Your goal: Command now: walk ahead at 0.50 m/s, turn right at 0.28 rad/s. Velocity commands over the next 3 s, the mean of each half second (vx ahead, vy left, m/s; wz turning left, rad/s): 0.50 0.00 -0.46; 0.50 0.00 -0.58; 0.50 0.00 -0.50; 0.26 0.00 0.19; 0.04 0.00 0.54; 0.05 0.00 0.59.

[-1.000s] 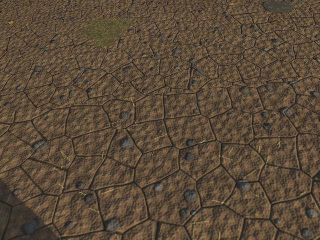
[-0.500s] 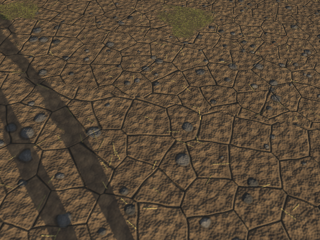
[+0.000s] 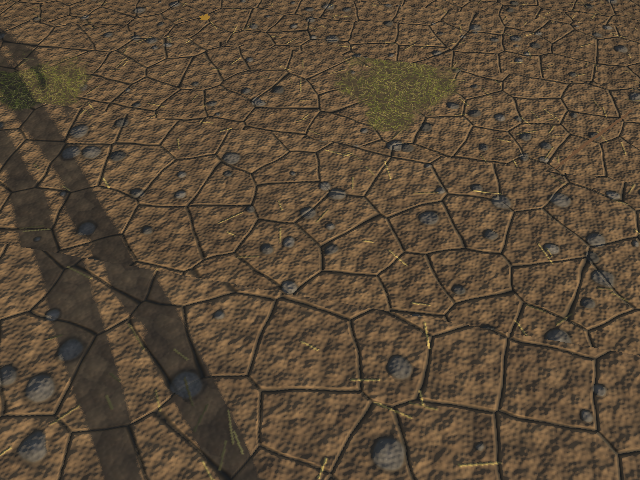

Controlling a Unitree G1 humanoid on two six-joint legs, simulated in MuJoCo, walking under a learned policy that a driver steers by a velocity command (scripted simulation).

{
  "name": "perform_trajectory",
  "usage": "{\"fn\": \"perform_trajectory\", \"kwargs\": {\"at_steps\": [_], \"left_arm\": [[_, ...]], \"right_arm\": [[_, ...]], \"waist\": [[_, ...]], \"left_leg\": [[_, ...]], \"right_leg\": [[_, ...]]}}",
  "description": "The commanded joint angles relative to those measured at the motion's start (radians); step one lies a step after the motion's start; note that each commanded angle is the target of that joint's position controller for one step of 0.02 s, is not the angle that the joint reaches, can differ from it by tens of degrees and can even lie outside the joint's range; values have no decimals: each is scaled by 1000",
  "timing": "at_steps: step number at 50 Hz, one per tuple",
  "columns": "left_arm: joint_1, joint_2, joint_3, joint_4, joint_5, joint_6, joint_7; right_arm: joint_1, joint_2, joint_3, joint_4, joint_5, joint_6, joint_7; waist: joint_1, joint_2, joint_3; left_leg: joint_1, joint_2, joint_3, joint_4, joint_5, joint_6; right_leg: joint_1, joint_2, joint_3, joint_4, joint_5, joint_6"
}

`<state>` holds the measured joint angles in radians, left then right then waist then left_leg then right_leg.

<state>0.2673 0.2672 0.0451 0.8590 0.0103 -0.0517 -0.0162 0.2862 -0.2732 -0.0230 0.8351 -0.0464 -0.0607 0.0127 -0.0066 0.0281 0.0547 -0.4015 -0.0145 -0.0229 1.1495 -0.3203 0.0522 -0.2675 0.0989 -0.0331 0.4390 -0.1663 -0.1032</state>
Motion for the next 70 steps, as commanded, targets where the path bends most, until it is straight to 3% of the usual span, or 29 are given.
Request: {"fn": "perform_trajectory", "kwargs": {"at_steps": [1,5,11,15,16,17,18,19,20,22,26,31,38,40,42,43,44,45,47,50,57,60,63,65,66,67,68,69,70], "left_arm": [[49,111,26,-18,-8,-26,0],[103,129,36,0,-14,-20,2],[201,146,48,13,-2,-8,9],[137,178,59,-18,4,-2,21],[131,160,55,-26,-4,-10,14],[136,80,34,-65,-12,-21,12],[243,42,28,-98,-28,-14,12],[216,121,39,-58,4,9,24],[146,121,43,-64,13,14,14],[96,87,40,-78,20,26,-3],[44,62,35,-112,25,57,-27],[-122,42,20,-184,26,62,-46],[-289,35,0,-268,30,57,-65],[-242,52,10,-263,35,57,-54],[13,89,37,-187,42,44,-32],[164,172,67,-147,47,41,-13],[110,293,89,-176,25,43,-3],[170,272,93,-183,-2,57,7],[80,175,66,-149,-8,52,22],[7,119,45,-159,-11,26,18],[135,158,57,-113,-12,10,16],[138,170,58,-127,10,5,17],[163,168,58,-139,14,12,31],[116,176,58,-159,17,20,41],[93,184,56,-167,12,25,38],[81,183,55,-159,12,19,33],[46,169,50,-158,-2,10,33],[69,55,23,-179,-7,-5,32],[297,3,11,-166,-4,-17,36]], "right_arm": [[53,-66,-9,-56,-8,10,8],[-147,-53,5,-127,0,14,10],[-317,-57,11,-186,21,4,6],[-151,-104,-9,-150,21,-16,-8],[-31,-151,-26,-122,7,-32,-22],[139,-232,-44,-118,-14,-35,-39],[100,-298,-64,-118,-8,-12,-42],[36,-195,-51,-132,1,1,-38],[-17,-113,-30,-144,8,-1,-34],[-33,-73,-19,-130,10,-11,-31],[19,-80,-28,-95,29,-40,-26],[70,-88,-36,-62,27,-36,-24],[140,-138,-51,-17,26,-13,-32],[145,-173,-59,-8,25,0,-38],[138,-194,-63,-11,29,16,-39],[144,-158,-53,-43,25,16,-35],[165,-39,-28,-126,21,13,-12],[16,-139,-47,-157,14,5,-12],[-12,-126,-39,-162,30,-17,-13],[59,-106,-38,-134,-2,27,-7],[-164,-46,-20,-204,-9,55,7],[-156,-81,-30,-186,-2,36,13],[-204,-114,-34,-206,-6,12,15],[-161,-110,-30,-195,-5,1,15],[-133,-94,-25,-195,11,3,12],[-22,-112,-41,-165,9,7,5],[139,-131,-53,-132,6,-1,-5],[253,-199,-68,-128,4,-10,-20],[187,-235,-61,-149,19,-9,-18]], "waist": [[-29,-78,-28],[11,-80,19],[83,-95,-22],[-14,-97,-79],[-68,-31,-152],[-125,100,-317],[-46,326,-359],[-29,117,-218],[-27,19,-118],[-5,53,-55],[14,74,-52],[-7,60,-8],[-44,59,36],[-16,75,-12],[102,39,-159],[157,-73,-266],[66,-280,-337],[165,-133,-342],[69,-48,-101],[-28,-40,-77],[34,-82,-37],[37,-99,-89],[52,-68,-66],[22,-83,-51],[2,-82,-23],[-55,-97,-58],[-153,-63,-114],[-176,107,-215],[12,267,-223]], "left_leg": [[-122,72,-16,-69,27,-41],[-162,84,23,-313,186,-91],[-118,33,22,-524,293,-97],[157,-10,8,-677,167,-50],[342,56,-50,-725,151,-15],[561,320,-302,-755,-57,37],[675,482,-720,-890,-158,141],[556,448,-669,-883,-241,141],[446,390,-508,-890,-155,119],[328,307,-271,-926,111,85],[310,276,-93,-953,365,90],[340,261,55,-974,440,96],[422,289,191,-909,586,63],[462,290,238,-761,906,48],[379,274,277,-394,943,22],[166,237,281,-92,582,-10],[-269,45,191,229,-264,-75],[-387,25,12,290,-191,-77],[-362,118,3,143,-24,-65],[-166,141,1,5,-6,-91],[-207,76,38,-271,262,-107],[-149,48,29,-207,390,-82],[-243,40,-3,-206,266,-62],[-146,18,-5,-277,196,-42],[-1,-46,58,-446,3,-47],[159,-62,74,-477,27,-39],[334,-37,52,-587,85,-17],[510,214,-263,-683,-72,54],[567,448,-739,-787,257,157]], "right_leg": [[60,-256,331,-249,195,-177],[17,-206,284,-287,177,-155],[139,-207,318,-170,329,-103],[122,-200,376,15,382,-52],[58,-136,330,200,334,-27],[-54,-74,225,483,51,-6],[-331,42,124,677,-423,16],[-413,-59,130,780,-351,13],[-404,-88,130,774,-253,17],[-357,-137,110,724,-175,40],[-379,-149,88,722,-95,67],[-467,-162,54,558,55,80],[-334,-128,-75,242,29,5],[-222,-63,-114,207,-84,-35],[99,10,-100,111,-83,-90],[352,-143,131,44,-212,-138],[617,-432,680,-56,-217,-270],[603,-438,778,-156,-171,-299],[340,-367,503,-161,77,-237],[120,-246,334,-186,312,-185],[86,-171,316,-195,363,-141],[106,-189,335,-118,483,-134],[213,-222,410,-32,532,-163],[191,-214,410,24,609,-147],[106,-158,371,35,636,-119],[87,-144,380,165,739,-97],[24,-112,342,381,705,-71],[-123,-23,266,753,177,-20],[-309,68,209,896,-376,6]]}}
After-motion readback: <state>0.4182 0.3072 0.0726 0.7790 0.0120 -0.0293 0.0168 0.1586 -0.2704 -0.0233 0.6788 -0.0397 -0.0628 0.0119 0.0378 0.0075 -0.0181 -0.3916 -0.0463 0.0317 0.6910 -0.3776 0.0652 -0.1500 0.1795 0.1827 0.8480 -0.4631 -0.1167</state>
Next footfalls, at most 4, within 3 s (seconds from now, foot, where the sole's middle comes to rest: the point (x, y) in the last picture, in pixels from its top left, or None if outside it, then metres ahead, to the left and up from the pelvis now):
0.32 left None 0.36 0.11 -0.77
0.86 right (431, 453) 0.53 -0.18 -0.77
1.36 left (430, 342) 0.79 -0.21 -0.77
1.98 right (594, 344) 0.87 -0.67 -0.93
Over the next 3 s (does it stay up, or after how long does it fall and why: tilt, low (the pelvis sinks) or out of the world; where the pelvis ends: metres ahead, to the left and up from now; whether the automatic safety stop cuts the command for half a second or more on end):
stays up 0.89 -0.41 -0.16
